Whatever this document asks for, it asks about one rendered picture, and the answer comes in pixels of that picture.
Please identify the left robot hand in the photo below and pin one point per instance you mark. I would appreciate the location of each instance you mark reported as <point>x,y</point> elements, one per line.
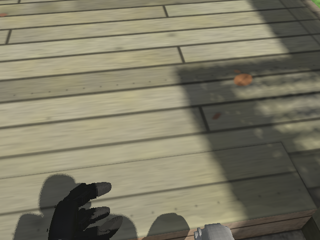
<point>68,222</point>

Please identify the right robot thigh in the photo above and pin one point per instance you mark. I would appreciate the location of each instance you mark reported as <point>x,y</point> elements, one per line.
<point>214,231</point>

